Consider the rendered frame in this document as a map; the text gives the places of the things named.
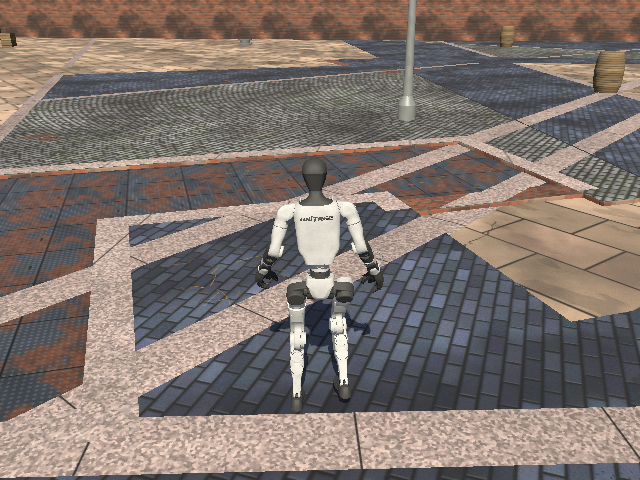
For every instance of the robot left shin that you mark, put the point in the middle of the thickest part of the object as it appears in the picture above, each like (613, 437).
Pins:
(296, 365)

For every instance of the humanoid robot torso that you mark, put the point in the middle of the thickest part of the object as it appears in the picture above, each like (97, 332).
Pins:
(318, 240)

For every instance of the robot right hand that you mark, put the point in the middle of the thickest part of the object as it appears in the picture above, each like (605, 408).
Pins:
(372, 278)

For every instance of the robot left hand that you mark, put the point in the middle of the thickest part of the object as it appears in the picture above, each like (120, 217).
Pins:
(259, 278)

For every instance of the right robot upper arm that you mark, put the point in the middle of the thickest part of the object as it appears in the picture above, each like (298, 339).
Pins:
(348, 209)

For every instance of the robot left forearm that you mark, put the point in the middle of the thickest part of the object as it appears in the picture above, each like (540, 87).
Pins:
(267, 262)

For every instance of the left robot upper arm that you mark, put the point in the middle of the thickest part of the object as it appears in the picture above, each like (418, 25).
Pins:
(285, 213)

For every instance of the robot right forearm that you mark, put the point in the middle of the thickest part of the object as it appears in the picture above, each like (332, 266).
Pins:
(369, 260)

